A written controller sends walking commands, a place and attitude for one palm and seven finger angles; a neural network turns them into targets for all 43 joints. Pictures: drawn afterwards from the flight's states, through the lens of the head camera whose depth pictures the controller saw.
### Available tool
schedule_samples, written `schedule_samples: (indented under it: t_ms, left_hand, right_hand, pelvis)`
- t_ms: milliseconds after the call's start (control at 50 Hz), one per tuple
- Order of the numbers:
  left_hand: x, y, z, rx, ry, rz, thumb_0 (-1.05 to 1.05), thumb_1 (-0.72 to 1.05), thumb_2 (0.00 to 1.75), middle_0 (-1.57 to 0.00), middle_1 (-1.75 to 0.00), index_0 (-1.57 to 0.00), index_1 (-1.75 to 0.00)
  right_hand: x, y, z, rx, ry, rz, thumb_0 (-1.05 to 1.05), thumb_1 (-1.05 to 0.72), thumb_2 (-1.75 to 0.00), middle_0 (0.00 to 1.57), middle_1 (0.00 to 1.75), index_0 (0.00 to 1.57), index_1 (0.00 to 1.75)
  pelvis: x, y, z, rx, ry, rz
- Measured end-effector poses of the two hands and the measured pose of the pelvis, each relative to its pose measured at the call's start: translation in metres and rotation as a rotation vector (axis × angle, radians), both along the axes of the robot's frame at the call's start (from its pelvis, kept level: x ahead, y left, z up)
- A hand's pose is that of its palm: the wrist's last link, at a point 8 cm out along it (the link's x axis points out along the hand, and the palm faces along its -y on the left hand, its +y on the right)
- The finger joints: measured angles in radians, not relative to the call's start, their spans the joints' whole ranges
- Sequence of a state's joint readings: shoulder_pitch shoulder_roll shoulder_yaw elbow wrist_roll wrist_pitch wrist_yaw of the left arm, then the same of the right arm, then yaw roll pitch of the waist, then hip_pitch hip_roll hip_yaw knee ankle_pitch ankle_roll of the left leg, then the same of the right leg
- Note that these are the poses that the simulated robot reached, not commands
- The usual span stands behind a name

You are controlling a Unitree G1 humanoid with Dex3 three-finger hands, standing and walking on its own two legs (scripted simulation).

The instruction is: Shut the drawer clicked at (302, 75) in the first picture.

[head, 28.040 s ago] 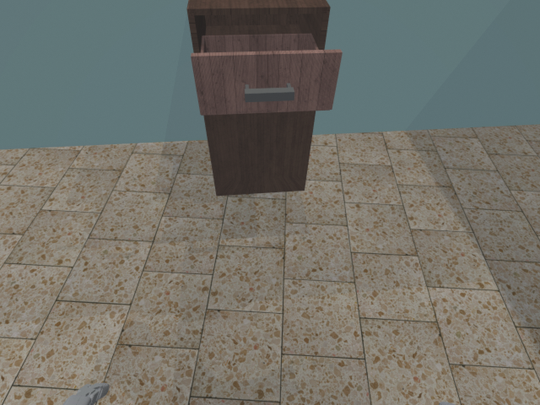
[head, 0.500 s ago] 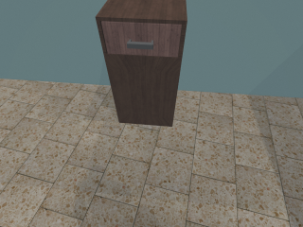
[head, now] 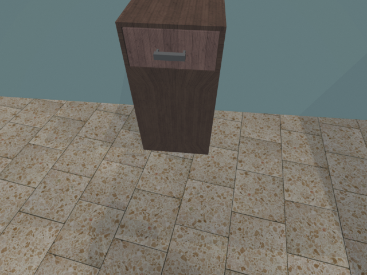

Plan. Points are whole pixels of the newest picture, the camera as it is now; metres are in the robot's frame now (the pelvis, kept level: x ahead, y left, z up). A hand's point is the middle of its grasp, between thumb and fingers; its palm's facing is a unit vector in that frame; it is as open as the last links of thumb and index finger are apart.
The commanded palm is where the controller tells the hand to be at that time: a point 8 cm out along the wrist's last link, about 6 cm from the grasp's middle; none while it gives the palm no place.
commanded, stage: stand and wait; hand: left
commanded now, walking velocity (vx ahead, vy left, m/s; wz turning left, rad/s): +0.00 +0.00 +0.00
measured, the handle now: (170, 53) +0.97 +0.11 -0.02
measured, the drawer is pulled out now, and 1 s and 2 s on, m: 0.00 0.00 0.00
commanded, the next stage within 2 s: none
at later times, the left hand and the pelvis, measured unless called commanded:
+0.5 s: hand out of the picture +0.05 +0.21 -0.17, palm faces +0.01 -0.96 -0.27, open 7.4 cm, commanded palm none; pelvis +0.00 +0.00 +0.00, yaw +0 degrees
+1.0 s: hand out of the picture +0.07 +0.22 -0.16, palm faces +0.01 -0.95 -0.31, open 7.4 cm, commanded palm none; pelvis +0.01 -0.01 +0.00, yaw +0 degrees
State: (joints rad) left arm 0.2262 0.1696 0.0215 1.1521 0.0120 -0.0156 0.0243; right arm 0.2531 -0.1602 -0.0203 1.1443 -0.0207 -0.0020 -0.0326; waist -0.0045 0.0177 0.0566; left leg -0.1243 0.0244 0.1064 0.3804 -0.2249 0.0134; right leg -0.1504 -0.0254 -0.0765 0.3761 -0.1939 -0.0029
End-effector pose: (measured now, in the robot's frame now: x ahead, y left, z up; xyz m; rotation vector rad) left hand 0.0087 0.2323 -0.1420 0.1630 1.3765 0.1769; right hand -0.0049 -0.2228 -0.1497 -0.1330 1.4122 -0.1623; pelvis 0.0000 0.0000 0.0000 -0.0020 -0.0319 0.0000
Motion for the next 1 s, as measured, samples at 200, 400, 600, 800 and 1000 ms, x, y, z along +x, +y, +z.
schedule_samples:
  t_ms: [200,400,600,800,1000]
  left_hand:
    - [0.018,0.011,0.005,0.026,-0.035,-0.018,0.00,0.90,0.90,-0.20,-0.30,-0.20,-0.30]
    - [0.031,0.018,0.008,0.042,-0.059,-0.029,0.00,0.90,0.90,-0.20,-0.30,-0.20,-0.30]
    - [0.040,0.024,0.012,0.060,-0.077,-0.037,0.00,0.90,0.90,-0.20,-0.30,-0.20,-0.30]
    - [0.047,0.029,0.016,0.077,-0.086,-0.043,0.00,0.90,0.90,-0.20,-0.30,-0.20,-0.30]
    - [0.056,0.033,0.020,0.094,-0.098,-0.051,0.00,0.90,0.90,-0.20,-0.30,-0.20,-0.30]
  right_hand:
    - [0.007,-0.012,0.002,-0.021,-0.006,0.009,0.00,-0.91,-0.89,0.20,0.30,0.20,0.30]
    - [0.021,-0.026,0.006,-0.047,-0.030,0.023,0.00,-0.91,-0.89,0.20,0.30,0.20,0.30]
    - [0.039,-0.038,0.010,-0.066,-0.066,0.042,0.00,-0.91,-0.89,0.20,0.30,0.20,0.30]
    - [0.052,-0.048,0.013,-0.081,-0.085,0.057,0.00,-0.91,-0.89,0.20,0.30,0.20,0.30]
    - [0.061,-0.057,0.015,-0.096,-0.096,0.064,0.00,-0.91,-0.89,0.20,0.30,0.20,0.30]
  pelvis:
    - [0.002,-0.001,0.001,0.000,0.001,0.001]
    - [0.004,-0.003,0.002,0.000,0.002,0.003]
    - [0.005,-0.005,0.002,0.000,0.002,0.005]
    - [0.007,-0.007,0.003,0.000,0.006,0.006]
    - [0.010,-0.010,0.004,0.001,0.008,0.006]
